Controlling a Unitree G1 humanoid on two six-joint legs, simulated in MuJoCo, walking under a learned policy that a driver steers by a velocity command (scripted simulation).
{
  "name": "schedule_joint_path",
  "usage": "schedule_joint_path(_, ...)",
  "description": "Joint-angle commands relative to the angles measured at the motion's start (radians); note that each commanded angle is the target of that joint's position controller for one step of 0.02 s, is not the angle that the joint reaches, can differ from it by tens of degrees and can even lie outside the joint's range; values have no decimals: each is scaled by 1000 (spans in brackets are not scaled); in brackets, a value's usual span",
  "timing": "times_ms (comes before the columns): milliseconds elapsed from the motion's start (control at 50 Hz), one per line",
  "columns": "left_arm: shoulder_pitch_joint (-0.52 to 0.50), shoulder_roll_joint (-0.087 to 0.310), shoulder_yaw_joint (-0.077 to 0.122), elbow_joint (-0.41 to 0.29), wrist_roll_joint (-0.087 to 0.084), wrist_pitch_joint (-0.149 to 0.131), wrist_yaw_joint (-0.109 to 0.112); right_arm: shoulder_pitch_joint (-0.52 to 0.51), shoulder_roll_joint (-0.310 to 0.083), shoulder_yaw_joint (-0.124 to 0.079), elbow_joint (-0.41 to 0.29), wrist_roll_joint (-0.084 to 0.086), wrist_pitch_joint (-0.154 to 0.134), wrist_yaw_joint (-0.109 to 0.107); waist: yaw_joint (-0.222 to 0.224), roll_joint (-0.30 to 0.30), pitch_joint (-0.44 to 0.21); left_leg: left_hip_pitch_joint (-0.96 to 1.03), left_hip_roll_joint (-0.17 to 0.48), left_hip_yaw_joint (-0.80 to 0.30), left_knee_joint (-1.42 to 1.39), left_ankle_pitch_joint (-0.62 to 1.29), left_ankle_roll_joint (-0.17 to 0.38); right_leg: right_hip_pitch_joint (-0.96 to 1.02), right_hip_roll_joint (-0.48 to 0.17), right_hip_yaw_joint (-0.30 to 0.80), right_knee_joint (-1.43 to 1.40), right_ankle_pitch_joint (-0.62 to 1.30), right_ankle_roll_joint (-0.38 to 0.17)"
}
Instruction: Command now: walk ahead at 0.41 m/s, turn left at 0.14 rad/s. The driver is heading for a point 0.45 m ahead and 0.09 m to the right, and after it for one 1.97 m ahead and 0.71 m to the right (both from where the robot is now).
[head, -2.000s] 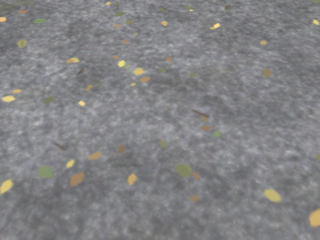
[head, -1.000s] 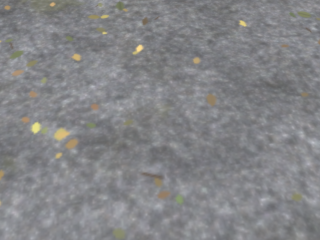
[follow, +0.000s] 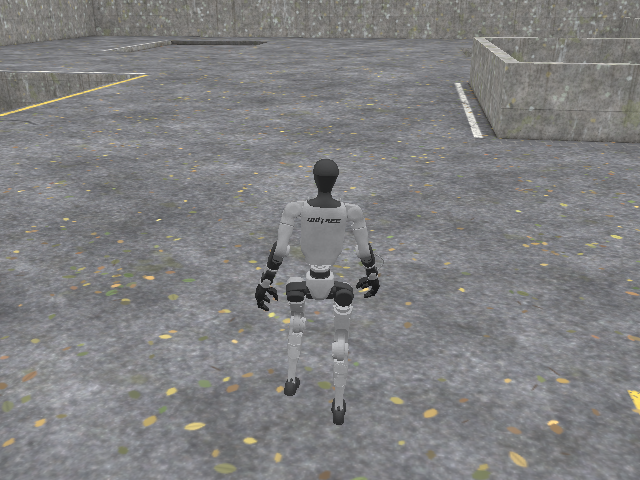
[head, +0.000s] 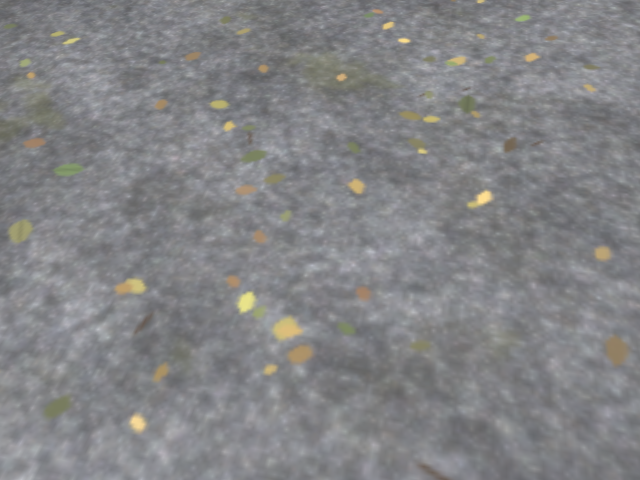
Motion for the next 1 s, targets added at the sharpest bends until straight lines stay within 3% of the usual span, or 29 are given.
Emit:
schedule_joint_path(20,44,125,26,-5,-8,-17,-7,-175,-30,11,-103,-7,-24,8,19,-170,133,-173,47,91,-145,31,-14,48,-225,195,-113,64,-141)
schedule_joint_path(60,80,127,24,19,-7,-16,-12,-253,-4,27,-128,-2,-33,10,45,-184,136,-74,51,162,-258,5,-15,3,-217,179,-79,206,-148)
schedule_joint_path(100,101,151,31,39,-3,-11,-12,-256,-2,33,-134,8,-41,5,38,-201,129,34,27,192,-328,-46,4,-26,-227,185,-26,352,-149)
schedule_joint_path(140,80,173,36,47,-5,-6,-11,-161,-23,27,-112,15,-53,-13,-23,-195,99,196,-3,193,-403,-42,38,-59,-241,207,52,500,-134)
schedule_joint_path(160,53,173,36,47,-14,-5,-12,-40,-40,17,-72,12,-64,-27,-91,-158,44,371,-20,190,-488,18,58,-97,-209,172,176,599,-111)
schedule_joint_path(180,38,150,29,39,-25,-9,-13,120,-94,-2,-23,-4,-79,-46,-158,-97,-67,620,45,121,-505,25,85,-208,-149,119,373,537,-83)
schedule_joint_path(200,27,54,2,-18,-40,-13,-18,292,-195,-25,-11,-29,-86,-65,-218,79,-237,911,360,-231,-567,-217,146,-461,-57,55,697,135,-43)
schedule_joint_path(220,68,55,10,-22,-33,-3,-10,298,-247,-35,3,-10,-76,-66,-182,188,-250,862,504,-530,-701,-266,204,-616,38,64,884,-283,-46)
schedule_joint_path(240,34,111,29,-2,-16,11,-6,209,-159,-14,-5,3,-72,-62,-141,55,-104,721,452,-426,-702,-331,189,-636,-34,132,957,-213,-64)
schedule_joint_path(260,14,82,27,2,-16,11,-18,110,-86,6,-20,11,-76,-57,-99,38,2,594,396,-288,-735,-259,166,-627,-68,127,934,-127,-66)
schedule_joint_path(280,13,55,24,13,-15,17,-24,62,-39,18,-25,14,-83,-54,-72,48,46,519,343,-171,-764,-151,137,-596,-87,113,902,-79,-59)
schedule_joint_path(320,19,45,29,24,6,39,-38,57,-6,29,-11,17,-99,-61,-43,74,74,458,285,-26,-787,7,115,-568,-99,92,895,-32,-38)
schedule_joint_path(380,-54,28,33,-10,7,55,-55,111,-18,24,21,26,-123,-63,-32,52,82,476,285,76,-801,184,130,-644,-102,76,905,42,-22)
schedule_joint_path(440,-162,18,29,-53,10,60,-67,155,-6,27,46,22,-127,-66,-40,41,106,497,284,156,-807,275,144,-731,-108,62,845,128,-7)
schedule_joint_path(500,-285,0,13,-101,9,55,-81,164,-12,28,62,21,-127,-68,-52,33,130,480,257,249,-801,346,135,-686,-94,12,636,235,-7)
schedule_joint_path(540,-347,-10,3,-128,14,51,-88,169,-34,25,72,25,-125,-76,-57,22,149,478,262,302,-769,512,125,-609,-74,-45,493,263,-21)
schedule_joint_path(600,-315,13,7,-130,25,48,-82,194,-76,16,91,31,-112,-89,-44,35,92,572,272,342,-611,856,98,-494,0,-106,410,201,-61)
schedule_joint_path(640,-174,51,22,-97,30,40,-70,180,-106,6,89,32,-94,-98,10,52,2,590,272,346,-370,974,85,-343,60,-106,370,138,-104)
schedule_joint_path(660,-59,80,37,-61,37,28,-59,166,-110,4,80,38,-85,-97,61,26,-68,543,255,345,-168,842,67,-194,80,-81,280,207,-129)
schedule_joint_path(680,21,155,61,-43,44,17,-41,182,-96,6,62,42,-85,-90,93,-64,-140,379,193,357,125,451,28,0,-31,45,242,476,-170)
schedule_joint_path(700,-31,269,89,-70,24,28,-31,295,10,21,21,44,-80,-85,-24,-282,-261,43,25,303,522,-473,-26,302,-351,435,395,1237,-320)
schedule_joint_path(720,26,285,99,-96,-25,42,-27,272,-45,20,5,39,-72,-82,47,-162,-441,-26,5,101,614,-418,-34,345,-409,576,289,1193,-433)
schedule_joint_path(740,-66,234,90,-113,-26,56,-11,193,-41,24,-5,39,-68,-82,26,-88,-310,-73,60,72,590,-317,-30,215,-373,493,220,932,-407)
schedule_joint_path(760,-144,163,69,-119,-31,64,-4,145,-43,24,-13,31,-67,-82,-6,-50,-152,-70,97,79,489,-255,-29,36,-314,425,163,783,-354)
schedule_joint_path(780,-175,123,56,-113,-33,67,0,111,-44,22,-25,17,-57,-82,-40,-38,-68,-46,118,69,402,-239,-33,-75,-252,377,127,713,-305)
schedule_joint_path(800,-188,105,51,-116,-32,68,2,132,-45,21,-21,2,-35,-83,-61,-41,-42,16,121,72,347,-223,-38,-165,-218,341,103,682,-277)
schedule_joint_path(820,-191,106,49,-116,-24,65,-2,152,-38,21,-16,-1,-14,-83,-74,-41,-47,63,115,76,308,-213,-41,-215,-194,319,92,660,-258)
schedule_joint_path(860,-190,142,59,-118,-11,55,-11,162,-18,25,-21,3,5,-83,-87,-47,-71,94,99,84,247,-185,-44,-255,-162,299,89,644,-240)
schedule_joint_path(1000,-144,167,73,-129,-9,82,-6,2,-46,15,-84,10,29,-90,-28,-127,-47,-16,85,43,69,-115,-63,-221,-128,431,33,112,-188)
